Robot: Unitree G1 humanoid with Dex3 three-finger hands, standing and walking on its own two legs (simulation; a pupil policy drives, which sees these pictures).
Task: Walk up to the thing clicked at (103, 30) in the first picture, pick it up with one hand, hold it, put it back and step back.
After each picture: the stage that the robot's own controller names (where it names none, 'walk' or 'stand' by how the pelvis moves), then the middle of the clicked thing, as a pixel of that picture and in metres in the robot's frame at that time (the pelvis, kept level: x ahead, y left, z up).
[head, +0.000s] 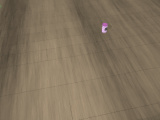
stand; (104, 27) +1.76 -0.23 -0.72
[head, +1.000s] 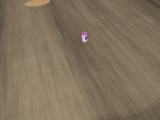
walk; (84, 36) +1.63 +0.16 -0.70
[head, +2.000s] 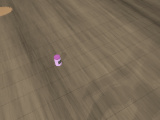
walk; (57, 60) +1.10 +0.37 -0.71
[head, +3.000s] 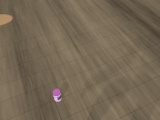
walk; (57, 95) +0.67 +0.29 -0.71
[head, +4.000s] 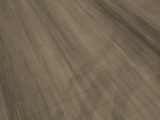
walk; out of the picture +0.41 +0.21 -0.71
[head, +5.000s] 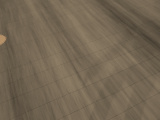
stand; out of the picture +0.33 +0.22 -0.72
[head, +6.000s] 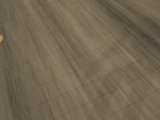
stand; out of the picture +0.33 +0.23 -0.73
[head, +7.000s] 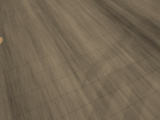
stand; out of the picture +0.33 +0.24 -0.73
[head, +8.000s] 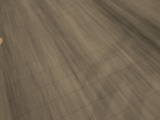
stand; out of the picture +0.32 +0.24 -0.73
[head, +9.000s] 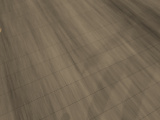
go down; out of the picture +0.33 +0.23 -0.72
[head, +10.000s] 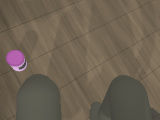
go down; (17, 61) +0.41 +0.26 -0.29
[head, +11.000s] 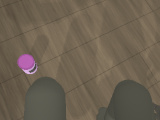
close in; (28, 64) +0.40 +0.26 -0.30
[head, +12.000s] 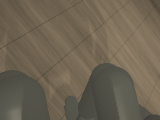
close in; out of the picture +0.39 +0.30 -0.22
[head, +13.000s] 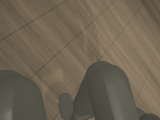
close; out of the picture +0.38 +0.30 -0.22
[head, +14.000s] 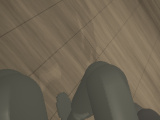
lift; out of the picture +0.37 +0.29 -0.23
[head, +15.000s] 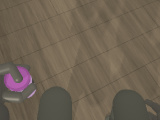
lift; (22, 83) +0.31 +0.23 -0.04
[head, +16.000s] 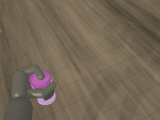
hold; (43, 88) +0.33 +0.16 +0.03
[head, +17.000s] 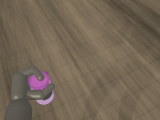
hold; (42, 88) +0.33 +0.17 +0.01
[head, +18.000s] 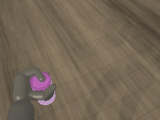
crouch; (43, 89) +0.33 +0.17 +0.01
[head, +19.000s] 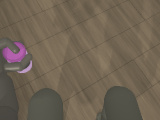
crouch; (19, 58) +0.42 +0.23 -0.10
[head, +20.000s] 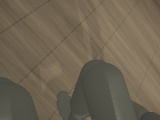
lower; out of the picture +0.40 +0.31 -0.22
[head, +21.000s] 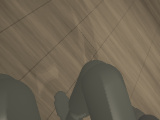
lower; out of the picture +0.40 +0.31 -0.22
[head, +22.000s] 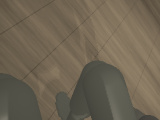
lower; out of the picture +0.39 +0.31 -0.22
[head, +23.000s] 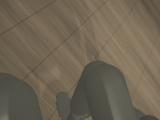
lower; out of the picture +0.39 +0.31 -0.22
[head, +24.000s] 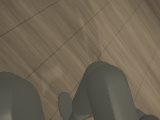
loosen; out of the picture +0.38 +0.31 -0.22
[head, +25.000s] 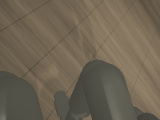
withdraw; out of the picture +0.38 +0.30 -0.22
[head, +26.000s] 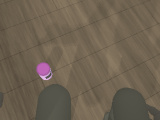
walk; (44, 71) +0.42 +0.23 -0.37
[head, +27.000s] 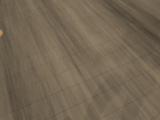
stand; out of the picture +0.35 +0.20 -0.66
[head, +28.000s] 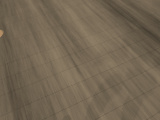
stand; out of the picture +0.36 +0.21 -0.67
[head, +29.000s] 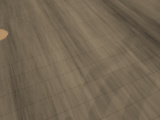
stand; out of the picture +0.36 +0.20 -0.70
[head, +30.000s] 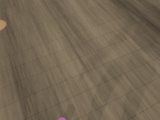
walk; out of the picture +0.39 +0.19 -0.71
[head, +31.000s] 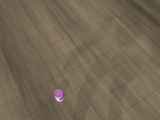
walk; (59, 95) +0.55 +0.19 -0.70
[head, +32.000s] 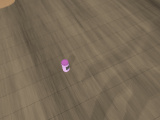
walk; (65, 65) +0.88 +0.26 -0.69
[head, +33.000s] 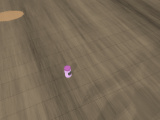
stand; (67, 71) +0.99 +0.22 -0.71
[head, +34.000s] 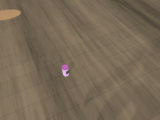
stand; (65, 70) +1.00 +0.24 -0.73
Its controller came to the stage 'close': yes
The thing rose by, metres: 0.72
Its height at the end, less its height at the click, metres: +0.00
